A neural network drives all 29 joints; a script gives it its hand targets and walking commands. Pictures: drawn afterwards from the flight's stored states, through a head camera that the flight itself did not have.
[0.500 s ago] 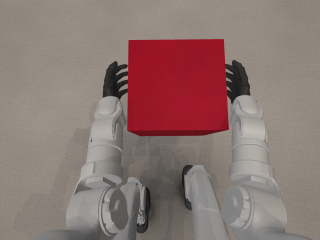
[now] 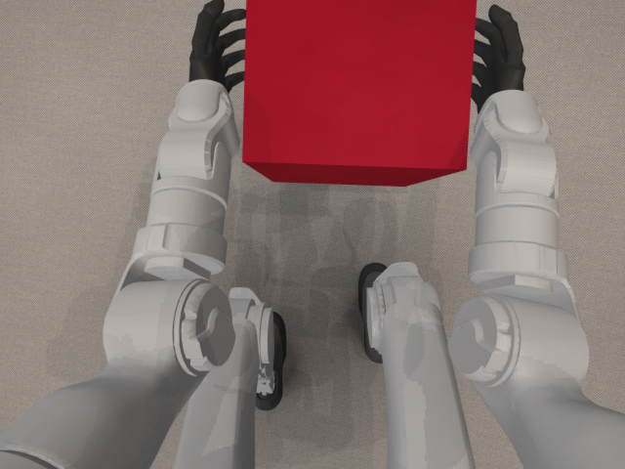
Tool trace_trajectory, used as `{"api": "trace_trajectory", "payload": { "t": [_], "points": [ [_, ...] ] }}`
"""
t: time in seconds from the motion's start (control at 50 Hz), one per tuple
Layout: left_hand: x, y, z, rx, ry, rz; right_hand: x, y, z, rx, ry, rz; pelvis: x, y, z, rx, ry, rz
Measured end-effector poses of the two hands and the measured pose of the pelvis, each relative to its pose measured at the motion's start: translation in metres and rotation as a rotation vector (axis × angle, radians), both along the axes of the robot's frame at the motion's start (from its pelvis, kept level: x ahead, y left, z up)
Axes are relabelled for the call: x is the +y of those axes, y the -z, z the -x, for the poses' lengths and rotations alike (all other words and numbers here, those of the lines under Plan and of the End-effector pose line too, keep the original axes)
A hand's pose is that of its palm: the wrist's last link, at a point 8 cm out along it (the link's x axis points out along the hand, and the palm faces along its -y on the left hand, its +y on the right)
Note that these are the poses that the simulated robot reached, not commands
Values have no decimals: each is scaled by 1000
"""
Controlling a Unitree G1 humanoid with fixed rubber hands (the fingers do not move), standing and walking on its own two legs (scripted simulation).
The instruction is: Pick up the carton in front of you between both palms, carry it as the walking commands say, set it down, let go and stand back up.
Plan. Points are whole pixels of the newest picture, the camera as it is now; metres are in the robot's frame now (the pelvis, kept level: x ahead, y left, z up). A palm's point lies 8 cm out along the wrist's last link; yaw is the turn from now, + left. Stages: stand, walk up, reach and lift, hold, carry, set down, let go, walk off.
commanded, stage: set down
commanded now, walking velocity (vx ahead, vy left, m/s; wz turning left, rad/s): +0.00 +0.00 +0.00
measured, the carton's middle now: (347, 97) +0.52 -0.10 -0.19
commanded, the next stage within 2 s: none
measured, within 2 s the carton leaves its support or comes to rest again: rests again in 1.02 s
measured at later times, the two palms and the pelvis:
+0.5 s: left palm (260, 93) +0.57 +0.02 -0.26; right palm (469, 106) +0.50 -0.28 -0.26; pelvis -0.01 +0.01 -0.09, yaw +0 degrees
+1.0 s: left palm (262, 104) +0.57 +0.02 -0.30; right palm (463, 114) +0.50 -0.28 -0.29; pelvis -0.02 +0.01 -0.11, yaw +1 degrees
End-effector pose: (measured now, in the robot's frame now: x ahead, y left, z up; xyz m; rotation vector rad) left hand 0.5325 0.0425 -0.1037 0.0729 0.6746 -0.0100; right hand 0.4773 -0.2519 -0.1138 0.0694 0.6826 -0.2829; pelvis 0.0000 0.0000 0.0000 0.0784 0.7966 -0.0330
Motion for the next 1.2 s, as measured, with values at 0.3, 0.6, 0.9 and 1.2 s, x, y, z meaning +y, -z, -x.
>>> {"api": "trace_trajectory", "payload": {
  "t": [0.3,0.6,0.9,1.2],
  "points": [
    [-18,97,-24,24,58,-7,-17,91,-15,29,21,23,8,56,8,-16,-12,12],
    [-30,176,-43,54,121,4,-32,160,-32,57,25,29,9,101,9,-90,-33,24],
    [-20,188,-37,83,142,-10,-25,172,-27,87,-16,13,13,112,16,-126,-54,46],
    [-20,196,-34,85,175,24,-30,183,-22,82,-27,-6,13,123,22,-187,-56,59]
  ]
}}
